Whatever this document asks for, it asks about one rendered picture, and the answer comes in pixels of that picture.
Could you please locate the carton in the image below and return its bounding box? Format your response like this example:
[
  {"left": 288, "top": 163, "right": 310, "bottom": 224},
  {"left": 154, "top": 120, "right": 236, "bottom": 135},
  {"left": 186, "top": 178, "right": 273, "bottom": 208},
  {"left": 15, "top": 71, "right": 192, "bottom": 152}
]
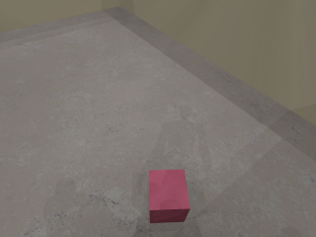
[{"left": 149, "top": 169, "right": 191, "bottom": 223}]

